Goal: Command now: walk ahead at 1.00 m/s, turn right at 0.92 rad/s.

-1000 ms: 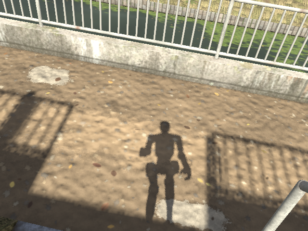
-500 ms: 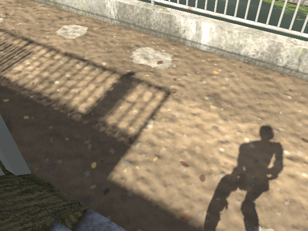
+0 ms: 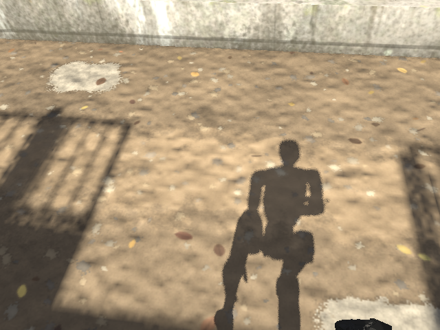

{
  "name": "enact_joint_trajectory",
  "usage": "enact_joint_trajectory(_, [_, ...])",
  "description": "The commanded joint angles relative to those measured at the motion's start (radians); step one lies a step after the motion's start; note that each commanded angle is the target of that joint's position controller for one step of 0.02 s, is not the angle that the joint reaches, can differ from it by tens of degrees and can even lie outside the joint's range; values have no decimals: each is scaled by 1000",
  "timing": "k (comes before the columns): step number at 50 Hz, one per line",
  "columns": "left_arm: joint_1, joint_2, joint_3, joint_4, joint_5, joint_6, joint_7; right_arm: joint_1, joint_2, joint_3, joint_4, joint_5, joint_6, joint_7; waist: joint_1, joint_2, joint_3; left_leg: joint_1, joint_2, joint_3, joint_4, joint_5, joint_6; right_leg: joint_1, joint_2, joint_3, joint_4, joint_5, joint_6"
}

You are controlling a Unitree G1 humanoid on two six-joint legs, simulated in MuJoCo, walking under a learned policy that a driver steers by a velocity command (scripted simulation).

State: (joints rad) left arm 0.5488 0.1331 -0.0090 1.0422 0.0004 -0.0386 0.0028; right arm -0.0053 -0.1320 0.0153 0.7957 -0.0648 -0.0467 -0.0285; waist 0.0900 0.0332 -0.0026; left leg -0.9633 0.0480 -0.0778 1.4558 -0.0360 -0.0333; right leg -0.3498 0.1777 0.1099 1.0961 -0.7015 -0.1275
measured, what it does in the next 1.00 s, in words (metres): goes down: left foot 0.22 m lower, then right foot 0.22 m lower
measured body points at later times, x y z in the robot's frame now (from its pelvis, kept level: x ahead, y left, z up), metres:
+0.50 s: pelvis +0.32 +0.03 -0.27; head +0.31 +0.01 +0.18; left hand +0.58 +0.17 -0.37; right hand +0.17 -0.17 -0.41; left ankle +0.20 +0.16 -0.88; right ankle +0.46 -0.12 -0.97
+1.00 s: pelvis +0.52 +0.03 -0.40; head +0.54 +0.04 +0.05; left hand +0.74 +0.24 -0.51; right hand +0.64 -0.27 -0.46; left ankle +0.57 +0.11 -1.10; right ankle +0.43 -0.11 -1.04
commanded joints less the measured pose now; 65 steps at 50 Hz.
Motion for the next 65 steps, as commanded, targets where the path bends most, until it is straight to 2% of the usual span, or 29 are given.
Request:
enact_joint_trajectory(1, [-80,153,36,-118,-23,-38,31,-74,-180,-53,-44,7,-26,24,-57,-9,55,106,5,-52,-480,541,-11,-57,-193,492,-252,363,-185])
enact_joint_trajectory(4, [-186,159,36,-152,-8,-38,12,-36,-81,-41,-63,53,-35,52,-23,-94,30,637,-89,48,-733,674,-4,-304,-101,364,-196,183,-141])
enact_joint_trajectory(7, [-147,141,40,-138,36,-11,11,146,-102,-63,-23,58,-40,21,-13,-232,86,639,-61,-44,-928,483,36,-88,-75,386,49,521,-143])
enact_joint_trajectory(9, [-243,190,57,-146,33,13,-14,496,-149,-94,74,54,-47,17,-206,-101,-40,1081,-45,25,-1072,649,30,-217,-19,224,535,727,-94])
enact_joint_trajectory(10, [-317,183,75,-165,42,11,-27,662,-186,-114,125,62,-35,18,-295,30,-28,1384,52,-18,-1125,674,58,-534,58,126,885,152,-59])
enact_joint_trajectory(11, [-165,137,31,-253,95,-58,-107,1199,-225,-92,296,-132,-64,102,-413,384,-7,1709,158,-20,-839,760,324,-837,246,250,1382,-109,30])
enact_joint_trajectory(12, [93,73,35,-259,48,-78,-173,865,-341,-111,177,-94,-71,136,-106,162,-188,1739,449,-258,-691,1301,532,-1032,60,108,1238,-110,48])
enact_joint_trajectory(13, [-26,93,15,-287,56,-75,-202,607,-265,-91,133,-112,-69,110,-127,-101,-77,1581,453,-208,-722,806,416,-1191,-124,93,1055,29,33])
enact_joint_trajectory(15, [-202,88,13,-312,124,-49,-178,331,96,27,62,-44,-94,28,-39,-47,55,930,226,-24,-901,250,184,-1001,-301,31,619,482,26])
enact_joint_trajectory(16, [-274,43,-5,-367,161,-43,-172,292,89,26,82,-15,-102,-5,15,71,166,578,212,-53,-970,224,199,-804,-333,-14,474,571,29])
enact_joint_trajectory(17, [-243,69,-5,-299,142,-48,-179,78,89,53,-18,-39,-119,-19,20,26,209,17,146,105,-988,64,211,-255,-355,-37,48,934,54])
enact_joint_trajectory(20, [-243,209,25,-264,146,-18,-196,253,-250,-12,14,-93,-212,-37,-36,-67,91,65,23,264,-716,-372,28,7,-313,-73,-154,1585,78])
enact_joint_trajectory(24, [-567,281,57,-285,151,-23,-156,662,-287,-10,140,65,-170,-33,-201,12,241,682,194,-15,-563,-315,-25,-307,-318,-112,-625,1135,75])
enact_joint_trajectory(25, [-576,235,35,-286,147,-11,-149,669,-300,-10,162,61,-137,-22,-207,29,252,784,244,-132,-553,-256,21,-346,-344,-51,-733,1109,69])
enact_joint_trajectory(26, [-622,136,27,-338,-164,-12,-127,569,-190,-32,146,156,-45,-45,-218,-90,256,723,133,-13,-377,-58,83,-388,-194,-84,-766,1101,107])
enact_joint_trajectory(27, [-341,110,26,-263,-187,-6,-116,488,-214,-38,145,117,-13,-40,-74,-54,154,504,143,-47,-168,-245,122,16,-293,17,-879,1252,25])
enact_joint_trajectory(28, [-141,171,55,-165,-105,2,-98,506,-150,-28,142,93,-9,-22,-14,-189,59,372,21,142,101,-272,96,351,-205,-146,-923,1476,15])
enact_joint_trajectory(29, [78,261,85,-73,-35,24,-87,585,-72,-17,162,69,-13,13,28,-346,-113,-26,-96,202,535,-894,22,881,-403,-11,-599,1952,-142])
enact_joint_trajectory(30, [106,270,78,-87,-18,44,-65,530,-85,8,73,142,-9,36,94,-328,-376,-265,-43,-36,803,-1067,-13,1135,-639,98,-317,1998,-278])
enact_joint_trajectory(31, [11,243,65,-130,-6,59,-35,419,-169,-11,22,159,-15,44,116,-184,-485,-239,-11,-159,804,-986,1,1003,-670,163,-376,1796,-305])
enact_joint_trajectory(32, [-110,267,56,-172,0,70,-24,419,-216,-27,-4,160,-1,30,38,-10,-490,-141,3,-162,600,-786,26,801,-649,142,-466,1406,-263])
enact_joint_trajectory(33, [-207,314,69,-171,-3,76,-8,436,-156,-18,-20,165,18,5,-69,-23,-445,-130,30,-145,494,-653,21,603,-718,215,-554,1038,-250])
enact_joint_trajectory(36, [-511,202,24,-272,42,70,48,376,-104,-39,-48,98,114,-50,-220,-33,-93,277,34,-32,36,-223,-100,-175,-573,22,-739,683,-153])
enact_joint_trajectory(44, [-396,241,92,-289,-34,77,82,123,-107,-63,-221,84,107,-5,-103,-216,-63,472,0,131,-612,-278,1,-32,-535,-107,-652,426,22])
enact_joint_trajectory(46, [-356,228,100,-285,-30,92,84,149,-146,-80,-209,86,111,9,-98,-122,-36,558,-29,133,-760,-284,69,-30,-497,-139,-529,317,88])
enact_joint_trajectory(48, [-470,119,73,-408,7,79,74,308,-369,-151,-201,77,91,11,-160,430,-68,929,216,-529,-995,360,343,-561,-199,-251,200,19,253])
enact_joint_trajectory(49, [-622,141,74,-458,-9,51,65,428,-361,-150,-190,44,68,28,-262,287,-185,1094,283,-703,-1081,296,448,-720,-136,-37,359,-45,227])
enact_joint_trajectory(56, [-589,149,84,-462,19,71,52,77,-291,-128,-306,101,124,-30,-68,-11,-175,760,68,-299,-953,376,228,-451,-150,-3,140,442,204])
enact_joint_trajectory(65, [-712,167,83,-517,7,46,26,171,-323,-147,-280,114,125,-32,-132,137,-153,790,25,-499,-931,144,227,-287,-101,52,-301,444,202])
Velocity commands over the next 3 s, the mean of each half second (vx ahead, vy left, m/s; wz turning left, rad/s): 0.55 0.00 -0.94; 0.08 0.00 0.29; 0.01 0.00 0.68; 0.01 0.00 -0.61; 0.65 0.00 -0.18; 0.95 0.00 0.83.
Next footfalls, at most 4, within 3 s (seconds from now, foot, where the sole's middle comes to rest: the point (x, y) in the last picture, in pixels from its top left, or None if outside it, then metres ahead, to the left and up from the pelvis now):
0.20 left None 0.24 0.15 -0.92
0.56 right None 0.48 -0.13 -1.14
0.92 left None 0.61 0.10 -1.14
1.40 right None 0.70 -0.11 -1.14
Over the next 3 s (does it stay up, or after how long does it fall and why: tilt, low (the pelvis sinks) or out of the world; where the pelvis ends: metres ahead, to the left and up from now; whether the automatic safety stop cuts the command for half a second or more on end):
stays up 1.41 -0.21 -0.38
